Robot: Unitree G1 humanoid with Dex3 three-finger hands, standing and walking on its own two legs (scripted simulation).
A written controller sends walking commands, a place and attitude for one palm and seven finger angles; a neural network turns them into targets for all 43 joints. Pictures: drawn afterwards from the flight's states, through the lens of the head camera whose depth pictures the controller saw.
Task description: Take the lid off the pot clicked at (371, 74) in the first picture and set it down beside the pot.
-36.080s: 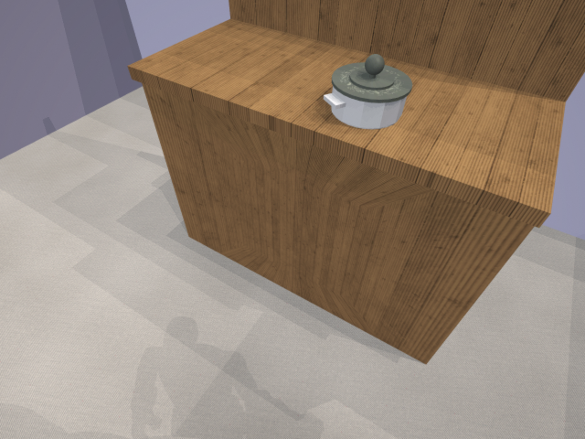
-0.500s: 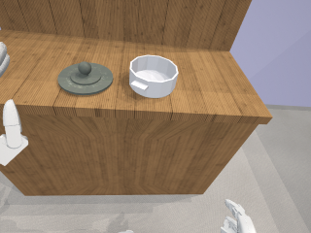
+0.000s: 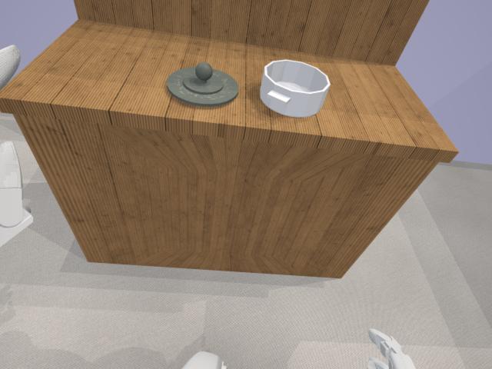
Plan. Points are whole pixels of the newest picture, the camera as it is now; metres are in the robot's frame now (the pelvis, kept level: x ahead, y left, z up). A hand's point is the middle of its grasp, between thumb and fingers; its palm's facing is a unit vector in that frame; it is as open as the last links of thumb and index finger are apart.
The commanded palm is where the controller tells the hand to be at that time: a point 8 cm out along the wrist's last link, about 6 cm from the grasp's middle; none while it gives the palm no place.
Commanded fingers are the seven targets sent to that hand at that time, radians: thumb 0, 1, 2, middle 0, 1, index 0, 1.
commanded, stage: stop stepping back and stand still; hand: left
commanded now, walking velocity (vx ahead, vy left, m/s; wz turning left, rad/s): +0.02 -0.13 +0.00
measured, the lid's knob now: (204, 71) +0.75 +0.23 +0.11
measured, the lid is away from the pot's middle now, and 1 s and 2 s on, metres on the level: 0.24 0.24 0.24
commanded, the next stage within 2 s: let the arm hang, fingers relaxed in 1.38 s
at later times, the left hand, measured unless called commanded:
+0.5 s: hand out of the picture +0.16 +0.31 +0.27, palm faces +0.50 -0.69 -0.53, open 7.4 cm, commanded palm none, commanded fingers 0.00 0.90 0.90 -0.20 -0.30 -0.20 -0.30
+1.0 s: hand out of the picture +0.07 +0.21 -0.16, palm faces +0.12 -0.97 -0.22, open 7.3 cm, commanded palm none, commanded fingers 0.00 0.90 0.90 -0.20 -0.30 -0.20 -0.30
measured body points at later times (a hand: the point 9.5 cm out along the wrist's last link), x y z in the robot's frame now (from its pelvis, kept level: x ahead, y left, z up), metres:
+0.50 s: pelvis -0.04 +0.05 +0.01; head -0.02 +0.07 +0.46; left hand +0.13 +0.35 +0.30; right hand +0.10 -0.19 -0.08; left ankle -0.10 +0.15 -0.70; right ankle -0.07 -0.08 -0.71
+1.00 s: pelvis +0.03 +0.01 +0.01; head +0.09 +0.02 +0.46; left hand +0.07 +0.26 -0.14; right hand +0.06 -0.23 -0.13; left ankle -0.04 +0.10 -0.71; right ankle +0.07 -0.11 -0.71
